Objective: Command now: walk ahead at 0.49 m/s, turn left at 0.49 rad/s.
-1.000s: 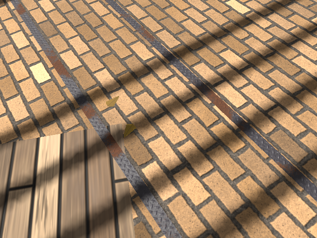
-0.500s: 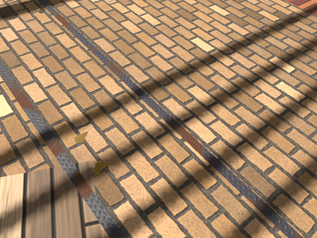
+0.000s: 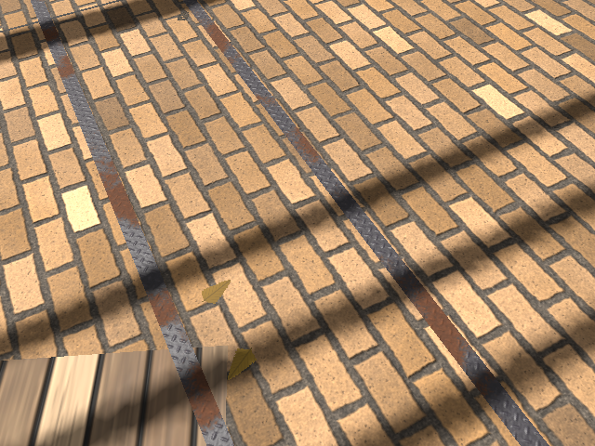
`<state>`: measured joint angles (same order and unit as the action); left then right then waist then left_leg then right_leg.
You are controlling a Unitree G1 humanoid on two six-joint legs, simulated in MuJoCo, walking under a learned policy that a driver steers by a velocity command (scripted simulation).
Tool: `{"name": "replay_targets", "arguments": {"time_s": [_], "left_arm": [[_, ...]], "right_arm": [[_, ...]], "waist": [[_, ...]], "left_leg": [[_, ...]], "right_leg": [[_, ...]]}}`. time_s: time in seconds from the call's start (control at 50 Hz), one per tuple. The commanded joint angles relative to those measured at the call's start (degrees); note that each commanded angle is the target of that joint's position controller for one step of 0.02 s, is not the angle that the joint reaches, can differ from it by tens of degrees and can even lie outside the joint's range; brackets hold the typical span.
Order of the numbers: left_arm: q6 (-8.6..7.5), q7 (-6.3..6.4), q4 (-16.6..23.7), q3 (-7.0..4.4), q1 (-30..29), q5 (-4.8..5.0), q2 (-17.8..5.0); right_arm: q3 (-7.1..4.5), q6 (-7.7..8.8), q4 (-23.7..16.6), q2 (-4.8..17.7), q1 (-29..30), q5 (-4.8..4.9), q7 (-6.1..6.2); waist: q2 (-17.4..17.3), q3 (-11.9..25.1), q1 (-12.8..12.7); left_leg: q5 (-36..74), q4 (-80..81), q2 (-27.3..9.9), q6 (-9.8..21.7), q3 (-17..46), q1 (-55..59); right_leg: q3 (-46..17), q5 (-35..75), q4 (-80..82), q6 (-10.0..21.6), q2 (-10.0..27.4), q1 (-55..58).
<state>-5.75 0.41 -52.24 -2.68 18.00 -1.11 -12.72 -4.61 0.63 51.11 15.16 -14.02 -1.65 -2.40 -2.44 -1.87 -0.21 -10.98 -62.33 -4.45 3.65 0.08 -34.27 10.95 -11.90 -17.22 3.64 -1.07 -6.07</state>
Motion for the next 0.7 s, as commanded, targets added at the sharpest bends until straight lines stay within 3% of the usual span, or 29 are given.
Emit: {"name": "replay_targets", "arguments": {"time_s": [0.02, 0.1, 0.18, 0.24, 0.26, 0.28, 0.3, 0.32, 0.34, 0.36, 0.38, 0.42, 0.48, 0.58, 0.7], "left_arm": [[-1.21, 0.23, 1.8, -0.77, 1.2, 0.03, -4.7], [-1.11, 0.51, 0.7, -0.84, 3.1, 0.07, -5.8], [-0.15, 1.16, -1.0, -1.21, 6.4, -0.04, -7.7], [1.27, 1.68, -1.3, -1.86, 6.1, -0.29, -10.3], [1.89, 1.64, -1.6, -1.88, 6.8, -0.29, -10.5], [2.17, 1.43, -1.5, -1.57, 6.5, 0.12, -9.9], [2.01, 1.07, 0.3, -0.33, 7.8, 0.43, -5.0], [2.25, 0.43, 1.7, 0.15, 12.6, 2.75, -2.7], [2.51, 0.95, 1.8, -0.89, 4.7, 1.95, -7.0], [2.10, 0.89, 2.3, -0.32, 2.5, 2.68, -4.8], [2.19, 0.94, 1.1, -0.30, 3.2, 2.17, -4.5], [4.32, 0.71, -1.3, -0.67, 6.9, -0.09, -4.0], [5.90, 0.04, -1.9, -1.06, 8.3, -0.08, -2.6], [6.68, -0.59, 1.4, -1.03, 0.0, -0.48, -2.2], [7.23, -1.21, 4.9, -0.97, -4.5, -0.87, -2.5]], "right_arm": [[0.37, -0.23, -3.8, 0.0, 2.1, -0.14, -0.92], [1.53, 0.11, -7.1, -0.8, 10.8, -0.24, -1.79], [1.78, 0.17, -9.3, 0.1, 15.1, -0.51, -2.05], [0.90, 0.07, -8.3, 1.9, 9.4, -0.63, -1.16], [0.36, 0.58, -6.5, 2.8, 3.7, -1.16, -0.72], [-0.56, 1.39, -3.5, 4.2, -4.8, -2.10, 0.04], [-1.75, 2.00, -2.2, 9.2, -9.9, -2.59, 1.15], [-2.32, 1.66, -2.6, 13.1, -9.4, -0.67, 1.52], [-2.03, 1.24, -3.1, 11.1, -8.1, 0.90, 2.26], [-0.96, 1.75, -2.8, 8.0, -3.7, 1.00, 2.63], [0.07, 2.13, -2.5, 4.6, -1.0, 0.88, 2.65], [1.31, 2.85, -2.1, 1.6, 2.2, 1.08, 3.03], [1.23, 4.00, -1.6, 3.8, 2.1, 0.74, 3.15], [1.62, 2.96, -1.5, 3.3, 1.8, 1.00, 4.21], [0.61, 1.02, -0.6, 5.4, -1.4, 0.49, 4.70]], "waist": [[6.4, -2.4, 0.8], [6.1, -4.0, -0.7], [5.8, -4.2, -1.5], [8.2, 0.5, 1.6], [8.1, 3.2, 3.5], [5.9, 7.4, 7.6], [-2.4, 13.6, 7.5], [-10.3, 22.1, 4.4], [2.8, 17.6, 5.9], [0.9, 10.8, 4.3], [3.5, 5.3, 1.8], [2.0, 2.5, -1.5], [0.0, 3.7, -3.2], [-4.0, 2.1, -1.3], [-3.9, 2.1, 1.0]], "left_leg": [[6.4, 2.9, -1.9, -0.8, 0.7, -6.8], [12.5, 17.2, -0.5, -0.4, -3.9, -3.4], [8.4, 24.8, 1.9, 2.5, -7.8, -0.8], [-1.3, 26.2, 7.5, 6.2, -10.7, 7.9], [-2.6, 28.9, 9.3, 7.6, -9.6, 14.8], [3.1, 35.4, 9.0, 9.2, -6.6, 27.5], [15.5, 33.6, -6.1, 12.2, 9.6, 43.2], [35.2, 38.9, -22.4, 22.3, 36.1, 55.5], [43.0, 39.8, -19.2, 19.2, 24.6, 49.0], [46.8, 40.8, -17.4, 17.1, 16.1, 41.3], [44.8, 43.4, -14.6, 13.2, 10.6, 33.8], [42.3, 46.4, -11.0, 8.5, 3.1, 24.7], [48.1, 46.9, -9.6, 7.7, -2.5, 23.7], [39.6, 46.2, -7.8, 6.5, -8.9, 26.5], [34.5, 41.3, -12.4, 8.2, -8.7, 30.6]], "right_leg": [[-7.0, 13.5, 10.2, 4.2, 15.6, 0.9], [-0.9, 20.4, 9.7, 3.5, 14.8, 1.9], [2.6, 33.6, 5.4, 2.8, 16.4, 9.5], [4.7, 57.7, -8.2, 2.4, 16.9, 13.9], [4.2, 58.5, -17.5, 2.5, 16.9, 12.2], [4.8, 48.5, -30.5, 1.2, 15.5, 5.6], [4.3, 9.9, -48.7, -0.5, 11.3, -9.3], [-2.8, -23.7, -66.8, -3.1, 0.4, -26.1], [-11.4, -16.3, -66.1, -2.8, 3.1, -27.6], [-13.2, -13.5, -62.5, -2.3, 3.7, -27.2], [-13.5, -12.0, -56.9, -2.2, 5.2, -24.8], [-13.4, -9.4, -50.5, -2.5, 5.6, -17.3], [-11.9, -5.3, -47.9, -3.1, 3.5, -16.2], [-9.0, 1.7, -35.0, -3.7, 4.4, -20.8], [-6.1, -3.1, -25.6, -1.6, 3.5, -19.5]]}}
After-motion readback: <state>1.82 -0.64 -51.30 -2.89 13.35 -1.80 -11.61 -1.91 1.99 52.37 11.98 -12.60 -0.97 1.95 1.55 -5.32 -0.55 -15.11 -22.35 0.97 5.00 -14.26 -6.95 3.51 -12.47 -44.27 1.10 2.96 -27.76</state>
